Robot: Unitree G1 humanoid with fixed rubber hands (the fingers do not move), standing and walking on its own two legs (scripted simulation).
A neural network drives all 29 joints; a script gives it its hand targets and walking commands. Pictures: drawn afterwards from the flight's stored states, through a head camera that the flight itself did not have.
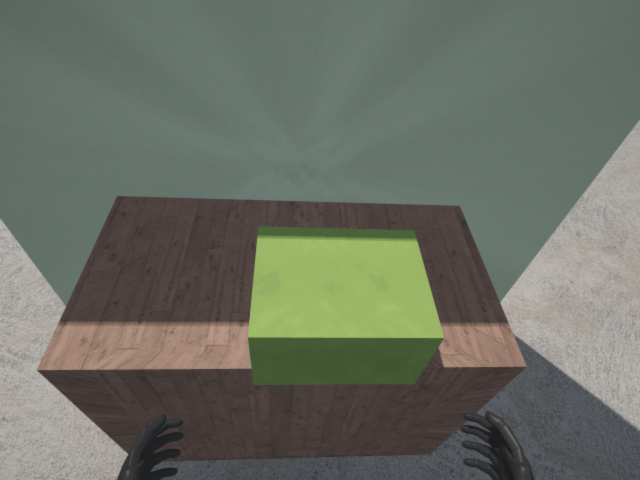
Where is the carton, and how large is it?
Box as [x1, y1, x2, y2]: [248, 226, 443, 384]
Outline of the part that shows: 258,226 248,330 248,342 253,383 414,383 443,338 414,231 383,229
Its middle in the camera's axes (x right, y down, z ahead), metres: +0.03 +0.11 +0.66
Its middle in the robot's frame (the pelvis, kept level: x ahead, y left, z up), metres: +0.40 -0.03 -0.09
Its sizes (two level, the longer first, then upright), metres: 0.271 0.207 0.162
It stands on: a pedestal, 0.60 m high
